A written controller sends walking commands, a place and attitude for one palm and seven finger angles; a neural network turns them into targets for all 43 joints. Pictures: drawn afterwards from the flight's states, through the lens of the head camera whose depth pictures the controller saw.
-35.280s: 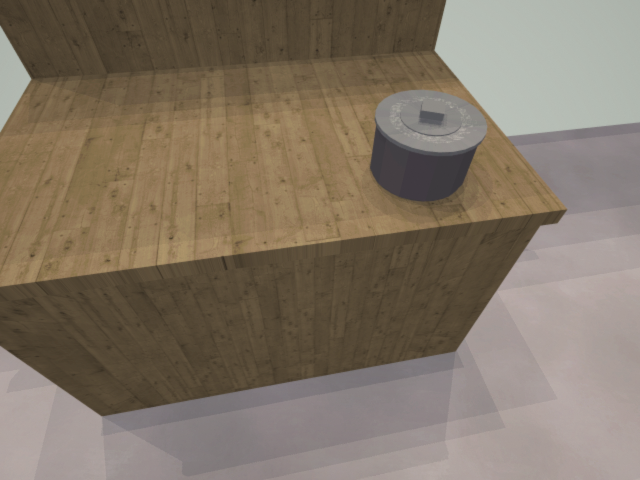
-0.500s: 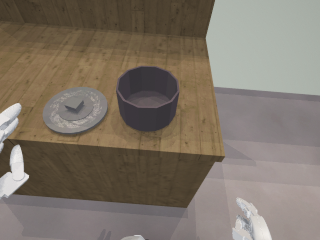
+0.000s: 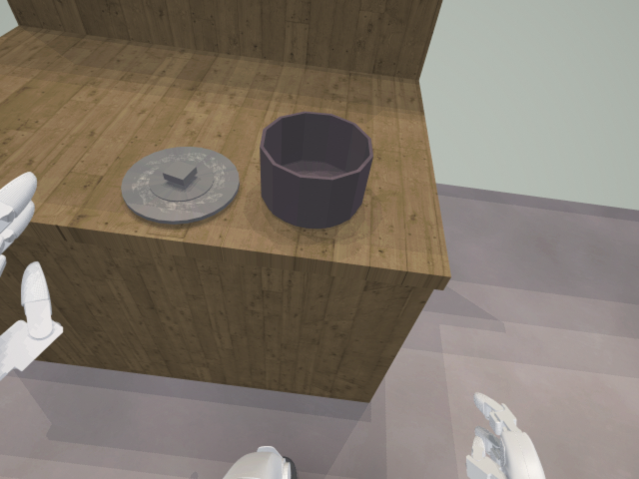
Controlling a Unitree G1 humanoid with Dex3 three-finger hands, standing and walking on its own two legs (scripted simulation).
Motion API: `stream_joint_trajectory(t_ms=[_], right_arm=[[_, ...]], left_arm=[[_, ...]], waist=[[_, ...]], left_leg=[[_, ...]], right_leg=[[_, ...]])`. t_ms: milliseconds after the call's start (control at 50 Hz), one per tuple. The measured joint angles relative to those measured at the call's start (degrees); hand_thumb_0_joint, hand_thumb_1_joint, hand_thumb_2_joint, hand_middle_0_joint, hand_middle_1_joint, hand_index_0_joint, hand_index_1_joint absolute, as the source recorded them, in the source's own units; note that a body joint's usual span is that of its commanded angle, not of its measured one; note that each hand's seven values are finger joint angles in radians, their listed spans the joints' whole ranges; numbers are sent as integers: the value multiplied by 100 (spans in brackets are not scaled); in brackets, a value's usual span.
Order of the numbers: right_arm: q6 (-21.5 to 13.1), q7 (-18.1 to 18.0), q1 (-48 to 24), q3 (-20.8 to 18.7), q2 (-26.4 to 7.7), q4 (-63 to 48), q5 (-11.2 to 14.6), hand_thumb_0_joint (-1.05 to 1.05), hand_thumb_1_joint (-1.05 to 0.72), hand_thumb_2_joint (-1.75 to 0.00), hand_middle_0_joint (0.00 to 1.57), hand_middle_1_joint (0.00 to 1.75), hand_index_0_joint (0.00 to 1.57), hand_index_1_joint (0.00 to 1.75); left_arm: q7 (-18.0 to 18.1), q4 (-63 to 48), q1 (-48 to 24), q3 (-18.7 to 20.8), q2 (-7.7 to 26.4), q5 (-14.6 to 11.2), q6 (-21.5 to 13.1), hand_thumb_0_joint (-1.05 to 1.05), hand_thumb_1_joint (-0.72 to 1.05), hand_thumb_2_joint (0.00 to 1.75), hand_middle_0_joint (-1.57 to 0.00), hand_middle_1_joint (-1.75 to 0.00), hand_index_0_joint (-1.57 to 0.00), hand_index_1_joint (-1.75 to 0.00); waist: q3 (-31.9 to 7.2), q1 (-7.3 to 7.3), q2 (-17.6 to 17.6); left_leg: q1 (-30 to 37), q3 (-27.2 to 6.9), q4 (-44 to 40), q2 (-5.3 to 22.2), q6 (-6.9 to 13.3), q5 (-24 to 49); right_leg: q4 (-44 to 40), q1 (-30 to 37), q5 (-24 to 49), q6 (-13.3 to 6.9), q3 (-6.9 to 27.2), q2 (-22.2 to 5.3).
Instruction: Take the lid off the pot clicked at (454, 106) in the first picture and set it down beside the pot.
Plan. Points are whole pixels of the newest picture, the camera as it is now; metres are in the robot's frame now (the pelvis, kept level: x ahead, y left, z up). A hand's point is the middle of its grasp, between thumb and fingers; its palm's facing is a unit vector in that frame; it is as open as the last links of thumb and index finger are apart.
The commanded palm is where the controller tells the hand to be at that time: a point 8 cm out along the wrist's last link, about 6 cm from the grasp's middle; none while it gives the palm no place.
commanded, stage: step back with the hand held close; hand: left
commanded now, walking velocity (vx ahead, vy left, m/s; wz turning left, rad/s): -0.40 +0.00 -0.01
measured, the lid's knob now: (180, 172) +0.59 +0.28 +0.01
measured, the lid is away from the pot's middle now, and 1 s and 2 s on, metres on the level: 0.24 0.24 0.24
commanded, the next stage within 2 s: stop stepping back and stand still in 0.24 s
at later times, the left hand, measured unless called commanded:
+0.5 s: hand out of the picture +0.00 +0.30 +0.19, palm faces +0.39 -0.83 -0.40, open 7.4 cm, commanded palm -0.05 +0.35 +0.20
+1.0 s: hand out of the picture -0.11 +0.41 +0.22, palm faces +0.28 -0.83 -0.49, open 7.4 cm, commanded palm -0.17 +0.44 +0.20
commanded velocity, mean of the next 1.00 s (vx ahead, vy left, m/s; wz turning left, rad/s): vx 0.07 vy -0.10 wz -0.01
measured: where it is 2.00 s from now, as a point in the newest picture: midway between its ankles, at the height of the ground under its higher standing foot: outside the picture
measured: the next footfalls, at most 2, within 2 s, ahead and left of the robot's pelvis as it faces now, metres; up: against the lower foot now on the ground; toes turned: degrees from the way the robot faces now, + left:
right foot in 0.40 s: -0.18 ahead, -0.09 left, +0.00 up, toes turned +0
left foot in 0.56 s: -0.17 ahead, +0.21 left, +0.00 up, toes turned +1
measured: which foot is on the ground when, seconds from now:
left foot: down 0.00-0.38, up 0.40-0.54, down 0.56-1.00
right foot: down 0.00-0.18, up 0.20-0.38, down 0.40-0.58, up 0.60-1.00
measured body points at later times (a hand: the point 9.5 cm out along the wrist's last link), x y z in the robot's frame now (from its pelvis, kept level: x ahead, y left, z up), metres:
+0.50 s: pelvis -0.17 +0.07 -0.05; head -0.18 +0.13 +0.39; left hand -0.03 +0.35 +0.21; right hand -0.01 -0.15 -0.11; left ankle -0.15 +0.15 -0.63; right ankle -0.22 -0.09 -0.71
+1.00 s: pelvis -0.31 +0.17 +0.03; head -0.30 +0.23 +0.48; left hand -0.13 +0.45 +0.24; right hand -0.17 -0.07 -0.02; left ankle -0.21 +0.21 -0.71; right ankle -0.38 +0.07 -0.68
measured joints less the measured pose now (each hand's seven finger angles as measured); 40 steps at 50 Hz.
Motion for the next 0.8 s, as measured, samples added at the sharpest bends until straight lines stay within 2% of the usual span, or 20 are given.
stream_joint_trajectory(t_ms=[120, 160, 200, 240, 280, 300, 340, 360, 380, 400, 420, 460, 500, 520, 560, 580, 620, 680, 720, 800], right_arm=[[23, 37, -16, -60, -2, 56, -8, 1, -91, -89, 21, 30, 20, 30], [96, 58, -37, -58, -34, 83, -5, 1, -91, -89, 21, 30, 20, 30], [145, 83, -77, -29, -66, 43, -32, 1, -91, -89, 21, 30, 20, 30], [101, 149, -123, -69, 0, 59, -46, 1, -91, -89, 21, 30, 20, 30], [126, 259, -179, -110, 146, 199, 14, 1, -91, -89, 21, 30, 20, 30], [170, 306, -223, -111, 234, 286, 39, 1, -91, -89, 21, 30, 20, 30], [242, 363, -279, -119, 414, 404, 44, 1, -91, -89, 20, 30, 20, 30], [287, 266, -250, -56, 379, 455, 5, 1, -91, -89, 21, 30, 20, 30], [389, 265, -202, -45, 358, 397, 72, 1, -91, -89, 21, 30, 20, 30], [402, 299, -152, -20, 391, 275, 140, 1, -91, -89, 21, 30, 20, 30], [374, 341, -157, 7, 413, 197, 181, 1, -91, -89, 21, 30, 20, 30], [435, 335, -90, -2, 404, 246, 140, 1, -91, -89, 21, 30, 20, 30], [540, 285, 101, 39, 460, 344, 118, 2, -91, -89, 21, 30, 20, 30], [543, 244, 193, 84, 490, 369, 102, 2, -91, -89, 21, 30, 20, 30], [344, 166, 341, 159, 459, 302, 89, 2, -91, -89, 21, 30, 20, 30], [185, 146, 285, 140, 470, 311, 70, 2, -91, -89, 21, 30, 20, 30], [2, 168, 25, 130, 589, 373, -13, 2, -91, -89, 21, 30, 20, 30], [-99, 367, -132, 144, 707, 312, -58, 2, -91, -89, 21, 30, 20, 30], [-52, 536, -77, 190, 724, 146, 0, 2, -91, -89, 21, 30, 20, 30], [34, 595, 93, 162, 626, -41, 18, 1, -90, -89, 21, 30, 21, 30]], left_arm=[[23, -268, -95, 43, 93, 23, -220, 1, 88, 90, -21, -30, -21, -30], [30, -375, -216, 57, 130, 37, -255, 1, 88, 90, -21, -30, -21, -30], [49, -464, -433, 132, 193, 40, -217, 1, 88, 90, -21, -30, -21, -30], [30, -418, -896, 194, 306, -13, -83, 1, 88, 90, -21, -30, -21, -30], [-36, -296, -1516, 209, 393, -99, 29, 1, 88, 90, -22, -30, -21, -30], [-63, -261, -1777, 240, 404, -149, 92, 1, 88, 90, -22, -30, -21, -30], [-116, -274, -2149, 342, 408, -290, 193, 1, 88, 90, -22, -30, -21, -30], [-172, 6, -2306, 195, 340, -245, 117, 1, 88, 90, -22, -30, -21, -30], [-245, 70, -2341, 128, 298, -306, 343, 1, 88, 90, -21, -30, -21, -30], [-262, -91, -2146, 292, 453, -328, 430, 1, 88, 90, -21, -30, -21, -30], [-258, -330, -1779, 575, 609, -321, 333, 1, 88, 90, -21, -30, -21, -30], [-349, -683, -1096, 709, 550, -288, 111, 1, 88, 90, -21, -30, -21, -30], [-429, -965, -670, 600, 404, -210, 25, 1, 88, 90, -21, -30, -21, -30], [-419, -1058, -552, 580, 348, -161, -33, 1, 88, 90, -21, -30, -21, -30], [-340, -1085, -583, 564, 258, -81, -200, 1, 88, 90, -22, -30, -21, -30], [-268, -974, -740, 587, 245, -59, -299, 1, 88, 90, -22, -30, -21, -30], [-140, -532, -1037, 673, 215, -40, -392, 0, 88, 90, -22, -30, -21, -30], [-157, 66, -1195, 600, 161, -103, -207, 0, 88, 90, -21, -30, -21, -30], [-178, 97, -898, 453, 103, -149, -87, 1, 88, 90, -21, -30, -21, -30], [-270, -339, 14, 47, 73, -104, 23, 1, 89, 90, -21, -30, -20, -30]], waist=[[54, -36, -154], [71, -34, -183], [68, -11, -200], [149, -71, -146], [232, -123, -184], [256, -129, -223], [306, -194, -251], [227, -283, -148], [160, -284, -129], [81, -209, -345], [38, -139, -513], [27, -233, -359], [-174, -43, -440], [-291, 60, -542], [-422, 145, -654], [-312, 178, -748], [9, 286, -906], [52, 16, -625], [-47, -127, -489], [-232, -200, -321]], left_leg=[[-491, -57, 883, -72, -302, -1184], [-669, -76, 1275, -50, -307, -1307], [-867, 44, 1511, 73, -4, -631], [-958, 166, 1500, 261, 283, 584], [-1033, 241, 1422, 261, 488, 828], [-1073, 286, 1277, 261, 355, 841], [-1097, 484, 704, 334, -173, 1068], [-1176, 534, 438, 272, -323, 981], [-1271, 695, 366, 243, -518, 509], [-1577, 824, 1065, 161, -776, -225], [-1954, 597, 2477, 82, -882, -769], [-1985, -167, 4766, -62, -833, -1101], [-1252, -607, 5199, 30, -706, -1223], [-736, -756, 4679, 133, -617, -1392], [487, -879, 2174, 309, -496, -1408], [752, -736, 1547, 223, -465, -1930], [893, -399, 1220, 95, -359, -1533], [992, -423, 575, 236, -269, -647], [1080, -413, 61, 365, -218, -280], [1181, -326, -780, 554, -202, 143]], right_leg=[[406, -318, 410, 27, -134, -182], [848, -515, 262, 83, -159, -213], [1963, -998, -581, -4, -3, -143], [3935, -1458, -1236, 77, 365, 204], [5274, -1487, -1398, 154, 552, 485], [5530, -1365, -1455, 169, 549, 590], [5078, -785, -1654, 104, 300, 711], [4342, -367, -1767, 90, 70, 667], [3370, 92, -1915, -93, -10, 591], [2286, 487, -1785, -400, 47, 335], [1975, 510, -2058, -470, 171, 152], [2230, 417, -2235, -128, 69, 144], [2029, 353, -1964, 158, 200, 101], [1853, 286, -1745, 269, 313, 51], [1631, 70, -1380, 326, 440, -89], [1704, -79, -1184, 244, 577, -196], [2221, -370, -1244, 142, 917, -147], [3628, -916, -1008, 116, 883, 402], [4211, -1192, -596, 123, 667, 617], [4177, -1248, -100, 91, 298, 737]])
